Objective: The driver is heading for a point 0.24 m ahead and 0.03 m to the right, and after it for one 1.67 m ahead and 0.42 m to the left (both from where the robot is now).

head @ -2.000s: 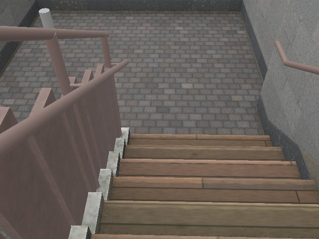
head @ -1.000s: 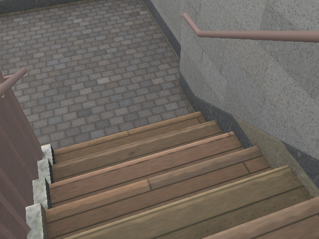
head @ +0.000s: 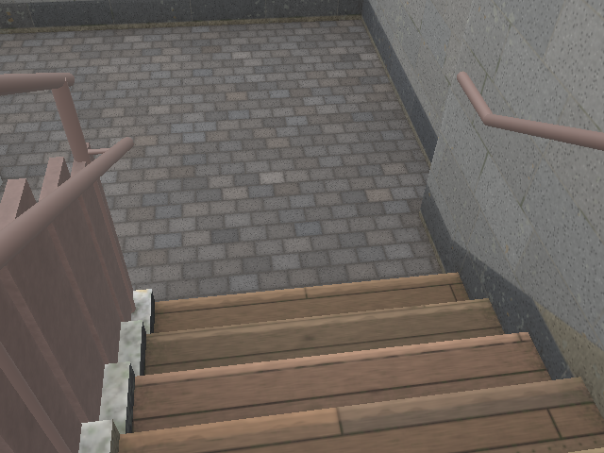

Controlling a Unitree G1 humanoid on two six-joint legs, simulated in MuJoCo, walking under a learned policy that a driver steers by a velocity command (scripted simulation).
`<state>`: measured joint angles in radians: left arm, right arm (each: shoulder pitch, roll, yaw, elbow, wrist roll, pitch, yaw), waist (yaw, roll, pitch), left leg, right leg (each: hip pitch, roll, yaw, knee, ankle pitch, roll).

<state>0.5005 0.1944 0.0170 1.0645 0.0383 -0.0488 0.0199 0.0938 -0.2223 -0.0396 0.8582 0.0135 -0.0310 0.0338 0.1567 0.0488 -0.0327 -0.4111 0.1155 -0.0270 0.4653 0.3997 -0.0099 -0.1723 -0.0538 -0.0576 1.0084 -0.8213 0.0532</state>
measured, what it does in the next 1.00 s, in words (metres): goes down: left foot 0.17 m lower, then right foot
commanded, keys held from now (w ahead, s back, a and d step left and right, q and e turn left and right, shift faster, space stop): no key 1.00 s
